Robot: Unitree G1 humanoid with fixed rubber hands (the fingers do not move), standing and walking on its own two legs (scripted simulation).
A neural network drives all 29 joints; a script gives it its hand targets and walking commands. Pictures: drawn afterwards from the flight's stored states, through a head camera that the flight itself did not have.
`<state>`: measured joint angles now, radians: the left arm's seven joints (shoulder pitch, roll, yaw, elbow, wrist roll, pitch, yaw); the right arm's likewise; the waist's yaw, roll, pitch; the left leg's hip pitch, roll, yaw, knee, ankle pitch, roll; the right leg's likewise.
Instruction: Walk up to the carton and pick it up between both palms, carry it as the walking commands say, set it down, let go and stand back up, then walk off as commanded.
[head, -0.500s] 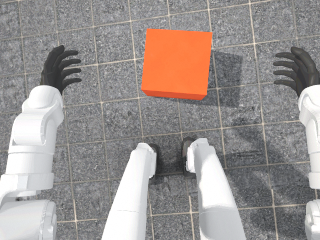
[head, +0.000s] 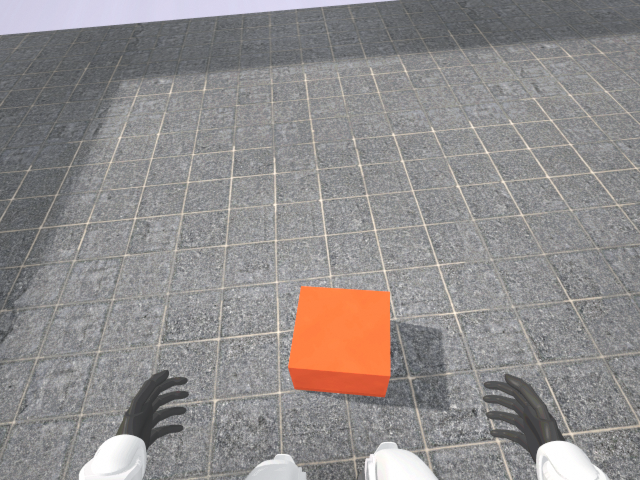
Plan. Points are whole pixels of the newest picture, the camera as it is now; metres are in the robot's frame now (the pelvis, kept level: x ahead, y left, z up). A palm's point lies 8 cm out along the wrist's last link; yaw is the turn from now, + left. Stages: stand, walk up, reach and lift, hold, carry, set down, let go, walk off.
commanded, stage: let go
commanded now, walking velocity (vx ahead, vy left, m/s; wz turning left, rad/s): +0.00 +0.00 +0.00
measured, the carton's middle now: (342, 340) +0.59 -0.01 -0.64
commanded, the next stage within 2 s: stand in 0.46 s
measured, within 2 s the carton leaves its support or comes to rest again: neither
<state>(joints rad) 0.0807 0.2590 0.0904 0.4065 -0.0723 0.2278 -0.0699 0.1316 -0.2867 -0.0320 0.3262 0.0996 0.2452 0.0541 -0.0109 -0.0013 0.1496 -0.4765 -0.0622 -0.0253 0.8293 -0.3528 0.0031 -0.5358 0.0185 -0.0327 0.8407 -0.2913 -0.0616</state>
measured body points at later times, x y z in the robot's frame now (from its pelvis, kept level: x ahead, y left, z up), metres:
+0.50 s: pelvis -0.04 -0.07 +0.01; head -0.05 -0.11 +0.46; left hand +0.15 +0.19 -0.02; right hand +0.15 -0.32 -0.06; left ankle +0.04 +0.11 -0.66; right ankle +0.12 -0.07 -0.69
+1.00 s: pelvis -0.07 -0.23 -0.01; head -0.12 -0.27 +0.43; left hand -0.05 +0.08 -0.09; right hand +0.07 -0.50 -0.12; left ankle -0.12 -0.05 -0.66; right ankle -0.16 -0.23 -0.69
